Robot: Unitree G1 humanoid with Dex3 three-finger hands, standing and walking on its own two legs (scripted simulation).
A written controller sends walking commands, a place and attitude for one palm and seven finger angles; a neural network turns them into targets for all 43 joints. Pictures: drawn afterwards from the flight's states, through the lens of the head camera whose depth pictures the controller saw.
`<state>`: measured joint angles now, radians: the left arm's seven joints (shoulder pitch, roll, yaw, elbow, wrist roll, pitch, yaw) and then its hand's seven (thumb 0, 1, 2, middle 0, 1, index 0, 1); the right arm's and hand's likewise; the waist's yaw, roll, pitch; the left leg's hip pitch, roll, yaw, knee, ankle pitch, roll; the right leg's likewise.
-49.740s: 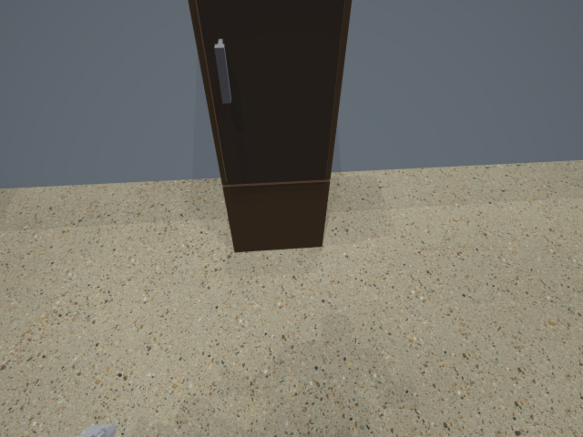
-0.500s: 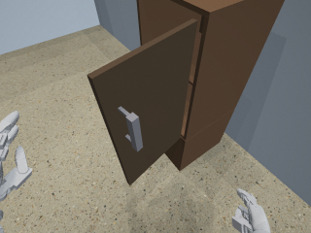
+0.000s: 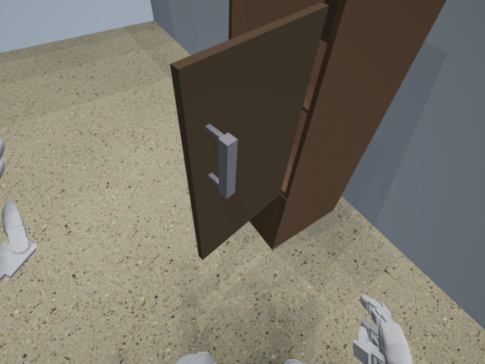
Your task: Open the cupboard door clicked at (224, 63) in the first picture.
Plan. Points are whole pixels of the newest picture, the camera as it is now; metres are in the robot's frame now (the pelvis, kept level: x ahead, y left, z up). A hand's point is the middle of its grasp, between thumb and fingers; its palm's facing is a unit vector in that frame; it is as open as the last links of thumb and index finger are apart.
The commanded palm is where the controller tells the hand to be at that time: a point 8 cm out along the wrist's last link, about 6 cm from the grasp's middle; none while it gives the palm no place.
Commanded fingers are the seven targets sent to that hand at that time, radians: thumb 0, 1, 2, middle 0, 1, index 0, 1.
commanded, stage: step back with the hand held close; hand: left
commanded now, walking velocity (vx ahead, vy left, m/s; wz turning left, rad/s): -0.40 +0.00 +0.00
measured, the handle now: (219, 162) +0.43 +0.08 +0.08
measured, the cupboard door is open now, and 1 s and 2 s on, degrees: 100 100 100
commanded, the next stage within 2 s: stop stepping back and stand still in 0.60 s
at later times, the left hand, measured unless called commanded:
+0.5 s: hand (41, 318) +0.14 +0.21 +0.18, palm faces +0.24 -0.82 -0.52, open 7.4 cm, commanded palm +0.07 +0.27 +0.19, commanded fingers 0.00 0.90 0.90 -0.20 -0.30 -0.20 -0.30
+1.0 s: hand out of the picture -0.04 +0.22 +0.18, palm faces +0.44 -0.79 -0.43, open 7.4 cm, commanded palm -0.09 +0.26 +0.19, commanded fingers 0.00 0.90 0.90 -0.20 -0.30 -0.20 -0.30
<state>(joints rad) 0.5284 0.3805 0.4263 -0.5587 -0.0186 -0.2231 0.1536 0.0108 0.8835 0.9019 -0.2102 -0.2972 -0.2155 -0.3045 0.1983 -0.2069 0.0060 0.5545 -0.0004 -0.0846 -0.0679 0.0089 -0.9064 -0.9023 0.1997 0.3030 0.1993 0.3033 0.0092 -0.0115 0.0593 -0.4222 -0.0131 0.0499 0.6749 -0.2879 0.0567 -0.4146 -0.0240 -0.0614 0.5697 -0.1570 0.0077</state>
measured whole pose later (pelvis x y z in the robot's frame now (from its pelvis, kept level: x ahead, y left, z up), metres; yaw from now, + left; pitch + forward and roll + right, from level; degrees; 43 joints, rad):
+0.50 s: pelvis -0.09 -0.03 +0.01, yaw -3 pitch +4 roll -2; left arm 0.57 0.48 0.42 -0.59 -0.07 -0.23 0.10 0.01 0.88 0.90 -0.21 -0.30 -0.22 -0.30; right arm 0.07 -0.18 0.01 0.59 0.01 -0.09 -0.05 0.01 -0.91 -0.90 0.20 0.30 0.20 0.30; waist 0.02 0.01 0.06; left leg -0.52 0.03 0.02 0.60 -0.20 0.01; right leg -0.19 0.07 0.00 0.46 -0.33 -0.03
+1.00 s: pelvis -0.23 -0.04 +0.02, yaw +0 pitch +0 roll +0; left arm 0.56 0.40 0.39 -0.49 -0.04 -0.17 0.15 0.01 0.88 0.90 -0.21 -0.30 -0.22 -0.30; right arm 0.26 -0.20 0.01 0.68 -0.01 -0.09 -0.08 0.01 -0.91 -0.90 0.20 0.30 0.20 0.30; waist 0.02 -0.03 -0.05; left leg -0.48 0.00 0.01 0.87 -0.31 -0.01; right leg -0.24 -0.01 -0.06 0.48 -0.25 -0.02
